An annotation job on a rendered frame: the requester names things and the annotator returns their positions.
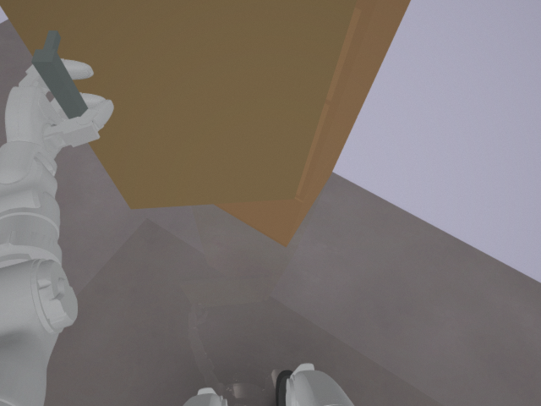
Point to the cupboard door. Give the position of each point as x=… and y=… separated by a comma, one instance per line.
x=215, y=101

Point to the robot left forearm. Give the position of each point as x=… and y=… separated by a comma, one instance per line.
x=29, y=213

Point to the robot right shin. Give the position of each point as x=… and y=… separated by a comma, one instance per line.
x=306, y=366

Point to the robot left hand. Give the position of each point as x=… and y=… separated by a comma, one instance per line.
x=29, y=115

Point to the robot right foot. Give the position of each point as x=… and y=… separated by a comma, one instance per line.
x=281, y=384

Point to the left robot upper arm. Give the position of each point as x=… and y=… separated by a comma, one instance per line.
x=36, y=303

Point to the handle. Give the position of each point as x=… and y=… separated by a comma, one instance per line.
x=52, y=70

